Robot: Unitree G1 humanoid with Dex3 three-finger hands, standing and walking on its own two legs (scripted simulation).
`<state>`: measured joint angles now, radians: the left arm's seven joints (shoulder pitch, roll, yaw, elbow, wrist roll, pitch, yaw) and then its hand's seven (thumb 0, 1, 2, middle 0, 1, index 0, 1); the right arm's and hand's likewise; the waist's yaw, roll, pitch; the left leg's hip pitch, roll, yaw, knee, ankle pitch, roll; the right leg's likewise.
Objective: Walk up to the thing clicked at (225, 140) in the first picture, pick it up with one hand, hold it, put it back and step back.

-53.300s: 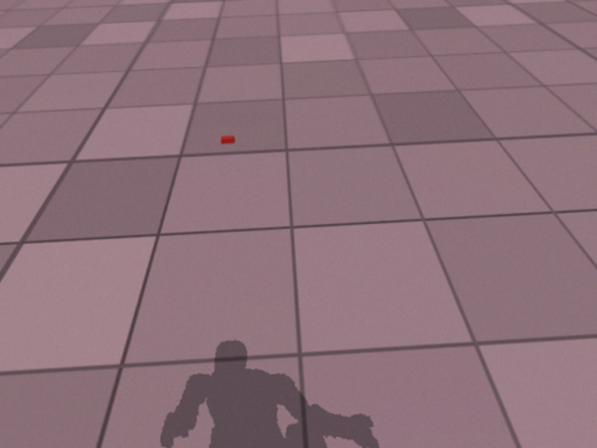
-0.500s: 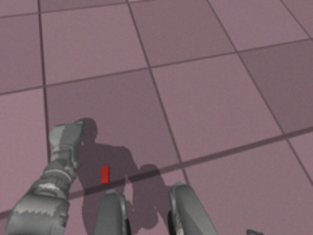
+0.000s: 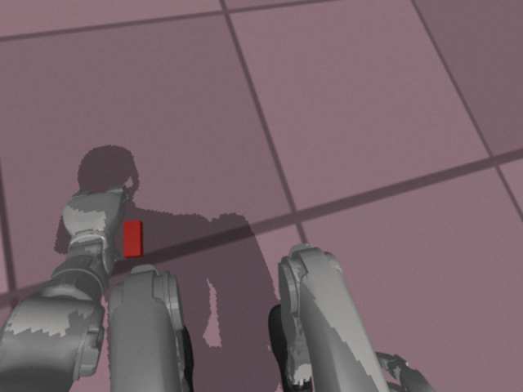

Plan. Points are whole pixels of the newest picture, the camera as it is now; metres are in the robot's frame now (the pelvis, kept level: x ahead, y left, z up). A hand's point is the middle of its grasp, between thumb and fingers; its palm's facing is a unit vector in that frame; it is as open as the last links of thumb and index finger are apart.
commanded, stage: approach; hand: left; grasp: from above
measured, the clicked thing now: (133, 239) +0.41 +0.21 -0.36
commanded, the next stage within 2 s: rest palm in 0.24 s
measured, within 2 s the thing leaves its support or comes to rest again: neither
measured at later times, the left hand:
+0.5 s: hand (107, 225) +0.43 +0.25 -0.28, palm faces -0.42 -0.06 -0.90, open 11.4 cm
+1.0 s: hand (109, 235) +0.41 +0.25 -0.29, palm faces -0.42 -0.06 -0.91, open 12.1 cm
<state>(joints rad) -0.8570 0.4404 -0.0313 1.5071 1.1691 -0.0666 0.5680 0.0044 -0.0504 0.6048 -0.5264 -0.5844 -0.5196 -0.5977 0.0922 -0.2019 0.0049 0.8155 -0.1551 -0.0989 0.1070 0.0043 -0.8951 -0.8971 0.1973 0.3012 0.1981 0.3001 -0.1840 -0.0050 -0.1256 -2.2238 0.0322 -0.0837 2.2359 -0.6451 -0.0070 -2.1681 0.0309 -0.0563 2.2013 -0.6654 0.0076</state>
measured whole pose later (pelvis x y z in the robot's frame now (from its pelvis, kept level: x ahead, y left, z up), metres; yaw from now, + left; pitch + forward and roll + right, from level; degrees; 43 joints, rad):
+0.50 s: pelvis +0.01 +0.00 -0.06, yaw -5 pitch +33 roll -9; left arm -0.93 0.62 -0.02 1.69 1.14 -0.13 0.74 0.00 -0.09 0.68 -0.42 -0.69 -0.43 -0.69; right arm 0.08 -0.27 0.10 0.88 -0.29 -0.28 0.37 0.00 -0.90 -0.90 0.19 0.30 0.20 0.30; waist -0.23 -0.03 0.00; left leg -2.35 0.02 -0.20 2.48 -0.72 -0.03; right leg -2.26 0.05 -0.15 2.38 -0.71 0.00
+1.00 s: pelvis +0.00 +0.00 -0.06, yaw -7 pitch +30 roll -11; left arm -0.96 0.67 -0.05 1.79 1.16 -0.13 0.82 0.00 -0.17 0.67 -0.38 -0.71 -0.38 -0.72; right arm 0.04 -0.31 0.12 0.88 -0.29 -0.37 0.41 0.00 -0.91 -0.91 0.19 0.30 0.19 0.30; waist -0.26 -0.09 0.05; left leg -2.33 0.02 -0.23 2.48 -0.68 -0.04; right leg -2.23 0.05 -0.18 2.36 -0.66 0.01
